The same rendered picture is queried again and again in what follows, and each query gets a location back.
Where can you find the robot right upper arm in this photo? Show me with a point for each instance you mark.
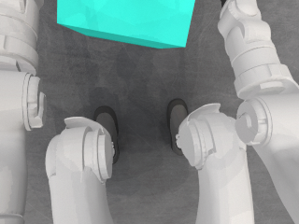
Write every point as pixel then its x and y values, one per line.
pixel 270 123

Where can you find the robot left upper arm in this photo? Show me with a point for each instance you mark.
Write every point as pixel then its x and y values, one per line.
pixel 23 107

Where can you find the left robot forearm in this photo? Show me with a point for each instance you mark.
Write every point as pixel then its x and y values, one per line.
pixel 19 27

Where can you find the robot right shin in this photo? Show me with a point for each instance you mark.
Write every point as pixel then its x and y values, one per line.
pixel 205 109

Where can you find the robot left thigh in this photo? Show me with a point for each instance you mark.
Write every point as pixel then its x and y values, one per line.
pixel 78 191

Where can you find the carton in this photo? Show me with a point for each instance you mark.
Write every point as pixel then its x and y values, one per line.
pixel 159 24

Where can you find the right robot forearm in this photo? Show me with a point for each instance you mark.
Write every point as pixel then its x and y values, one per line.
pixel 252 54

